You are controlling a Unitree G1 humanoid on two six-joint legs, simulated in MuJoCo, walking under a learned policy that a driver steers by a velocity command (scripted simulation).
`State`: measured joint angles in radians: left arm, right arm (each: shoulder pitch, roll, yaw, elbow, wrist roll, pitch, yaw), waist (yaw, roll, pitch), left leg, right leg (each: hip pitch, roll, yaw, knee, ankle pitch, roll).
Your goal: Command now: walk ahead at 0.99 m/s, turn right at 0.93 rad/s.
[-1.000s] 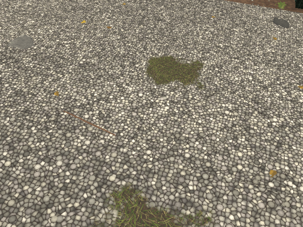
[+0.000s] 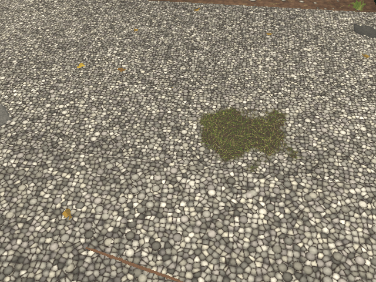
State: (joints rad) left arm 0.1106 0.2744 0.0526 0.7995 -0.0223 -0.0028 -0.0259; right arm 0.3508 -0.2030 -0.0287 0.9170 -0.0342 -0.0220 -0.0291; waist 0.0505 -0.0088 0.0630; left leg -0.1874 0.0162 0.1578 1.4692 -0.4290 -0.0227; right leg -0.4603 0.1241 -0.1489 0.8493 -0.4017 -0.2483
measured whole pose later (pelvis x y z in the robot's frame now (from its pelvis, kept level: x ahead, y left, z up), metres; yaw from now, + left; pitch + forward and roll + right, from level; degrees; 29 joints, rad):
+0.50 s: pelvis +0.47 +0.06 -0.11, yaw -29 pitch +1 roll -1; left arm 0.47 0.38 0.11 0.90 0.00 -0.05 0.06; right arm 0.11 -0.35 -0.06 0.72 -0.04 -0.11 0.02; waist 0.08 0.00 -0.02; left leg -0.32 0.03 -0.08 0.44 -0.11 -0.06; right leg -0.09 0.16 0.28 1.55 -0.78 -0.13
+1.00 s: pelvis +0.79 -0.11 -0.13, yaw -56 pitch -1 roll -1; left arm 0.17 0.28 0.03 0.80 0.03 -0.02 0.01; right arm 0.41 -0.21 -0.01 0.86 -0.03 -0.05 -0.01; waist -0.06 -0.01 0.05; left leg -0.35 0.06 0.02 1.36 -0.38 0.00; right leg -0.29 0.16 -0.10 0.62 -0.33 -0.19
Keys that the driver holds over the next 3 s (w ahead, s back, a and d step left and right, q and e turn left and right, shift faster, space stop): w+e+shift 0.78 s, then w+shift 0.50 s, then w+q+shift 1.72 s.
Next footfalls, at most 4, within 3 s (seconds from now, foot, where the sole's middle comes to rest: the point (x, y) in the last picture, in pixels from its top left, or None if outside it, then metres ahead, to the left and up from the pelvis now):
0.46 left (173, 264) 0.62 0.14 -0.89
0.90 right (248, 226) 0.80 -0.16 -0.89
1.36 left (282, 172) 1.22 -0.38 -1.05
1.74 right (368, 158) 1.33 -0.85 -1.05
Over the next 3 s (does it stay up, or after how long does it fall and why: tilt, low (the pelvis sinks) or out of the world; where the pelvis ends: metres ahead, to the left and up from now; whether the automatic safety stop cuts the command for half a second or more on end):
stays up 2.22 -0.98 -0.48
